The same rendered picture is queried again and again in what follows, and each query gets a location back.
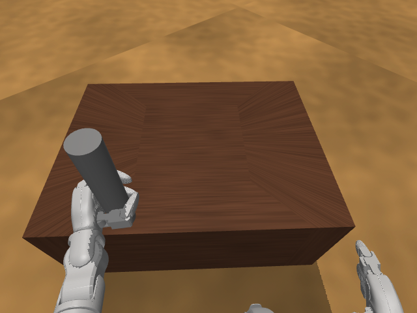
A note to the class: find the left robot hand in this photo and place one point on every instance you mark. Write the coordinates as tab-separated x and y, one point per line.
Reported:
86	211

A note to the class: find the can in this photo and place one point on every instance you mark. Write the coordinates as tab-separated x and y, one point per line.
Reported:
88	152

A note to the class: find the right robot hand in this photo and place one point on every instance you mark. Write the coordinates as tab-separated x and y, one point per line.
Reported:
376	288

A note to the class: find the left robot arm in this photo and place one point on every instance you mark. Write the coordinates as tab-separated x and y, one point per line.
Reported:
85	263

